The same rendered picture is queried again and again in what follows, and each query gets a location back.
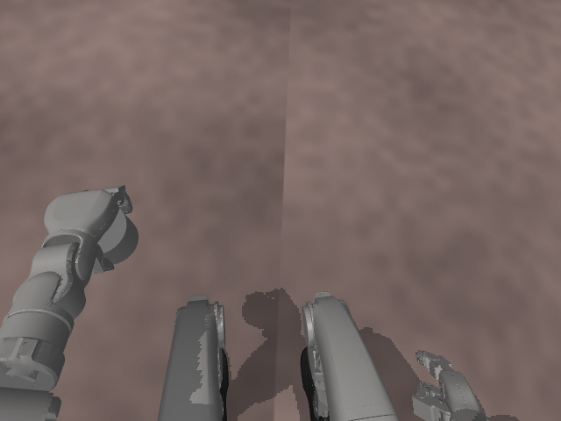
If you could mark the left robot arm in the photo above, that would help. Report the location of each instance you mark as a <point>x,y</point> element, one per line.
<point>35,330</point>

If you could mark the right robot hand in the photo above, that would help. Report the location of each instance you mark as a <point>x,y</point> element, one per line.
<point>437,404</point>

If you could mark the right robot foot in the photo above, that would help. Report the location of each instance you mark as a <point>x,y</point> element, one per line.
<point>309,387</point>

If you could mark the tin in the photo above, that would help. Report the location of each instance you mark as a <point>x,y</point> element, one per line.
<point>121,239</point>

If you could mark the left robot hand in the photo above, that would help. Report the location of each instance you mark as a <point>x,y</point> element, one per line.
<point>92,212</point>

